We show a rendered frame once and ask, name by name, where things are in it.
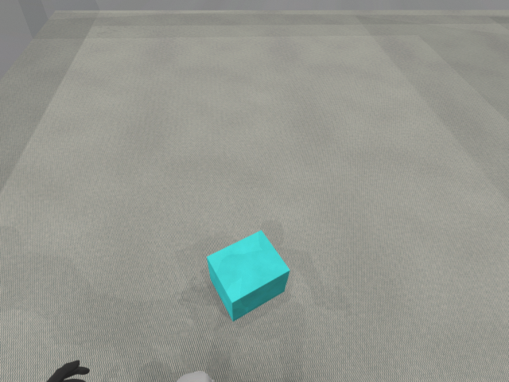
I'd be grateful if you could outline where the carton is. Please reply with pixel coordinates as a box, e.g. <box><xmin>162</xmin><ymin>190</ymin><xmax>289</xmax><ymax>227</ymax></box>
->
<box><xmin>207</xmin><ymin>230</ymin><xmax>290</xmax><ymax>321</ymax></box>

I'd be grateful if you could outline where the left robot hand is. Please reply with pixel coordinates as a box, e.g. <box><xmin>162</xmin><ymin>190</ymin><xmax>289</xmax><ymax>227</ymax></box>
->
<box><xmin>46</xmin><ymin>360</ymin><xmax>90</xmax><ymax>382</ymax></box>

